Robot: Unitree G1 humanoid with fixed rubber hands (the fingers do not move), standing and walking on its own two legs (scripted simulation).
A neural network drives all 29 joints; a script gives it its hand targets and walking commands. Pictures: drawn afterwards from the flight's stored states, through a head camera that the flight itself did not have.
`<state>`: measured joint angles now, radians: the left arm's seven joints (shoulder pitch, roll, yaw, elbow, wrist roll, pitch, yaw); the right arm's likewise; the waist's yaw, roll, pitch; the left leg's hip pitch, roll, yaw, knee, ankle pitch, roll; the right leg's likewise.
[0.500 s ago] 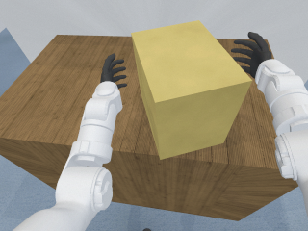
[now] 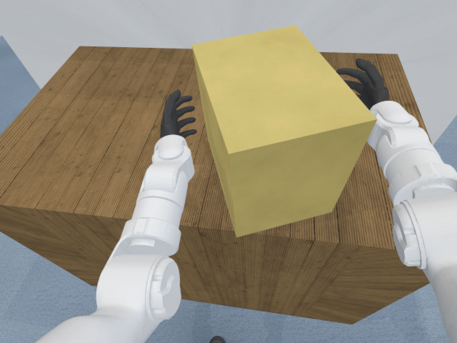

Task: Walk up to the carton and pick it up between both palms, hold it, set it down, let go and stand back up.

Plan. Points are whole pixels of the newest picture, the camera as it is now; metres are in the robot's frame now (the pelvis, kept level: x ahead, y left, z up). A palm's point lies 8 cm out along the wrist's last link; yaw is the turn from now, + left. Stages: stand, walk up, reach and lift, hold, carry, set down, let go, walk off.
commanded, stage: reach and lift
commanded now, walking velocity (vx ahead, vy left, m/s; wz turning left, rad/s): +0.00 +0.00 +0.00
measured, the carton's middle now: (265, 133) +0.48 +0.07 +0.09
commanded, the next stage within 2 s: none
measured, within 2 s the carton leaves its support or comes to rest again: neither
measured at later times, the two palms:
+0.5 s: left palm (177, 133) +0.40 +0.21 +0.14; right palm (358, 112) +0.50 -0.08 +0.15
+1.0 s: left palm (176, 137) +0.39 +0.21 +0.14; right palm (353, 122) +0.47 -0.08 +0.15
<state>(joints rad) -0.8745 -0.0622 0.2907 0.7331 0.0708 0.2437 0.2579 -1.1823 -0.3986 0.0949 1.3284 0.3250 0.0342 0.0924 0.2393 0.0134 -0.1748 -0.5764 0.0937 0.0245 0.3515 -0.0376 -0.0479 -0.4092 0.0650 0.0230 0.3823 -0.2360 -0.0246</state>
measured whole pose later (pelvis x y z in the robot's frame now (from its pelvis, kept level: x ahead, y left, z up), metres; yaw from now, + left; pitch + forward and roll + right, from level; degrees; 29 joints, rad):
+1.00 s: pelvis +0.02 -0.01 +0.01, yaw -1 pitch +8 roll +1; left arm -0.81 -0.22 0.67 0.57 0.46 0.23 0.15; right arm -1.03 -0.07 -0.46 1.18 -0.26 -0.04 0.12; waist 0.16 -0.02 -0.10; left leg -0.36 0.08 0.06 0.27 -0.04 -0.05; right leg -0.22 0.05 0.05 0.36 -0.26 -0.03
